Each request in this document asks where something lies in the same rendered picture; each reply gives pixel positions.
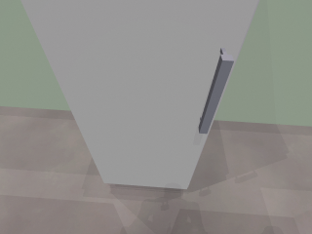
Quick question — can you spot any fridge door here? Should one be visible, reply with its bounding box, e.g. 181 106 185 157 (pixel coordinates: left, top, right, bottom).
20 0 258 189

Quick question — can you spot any handle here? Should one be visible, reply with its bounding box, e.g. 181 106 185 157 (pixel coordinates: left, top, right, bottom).
198 48 234 134

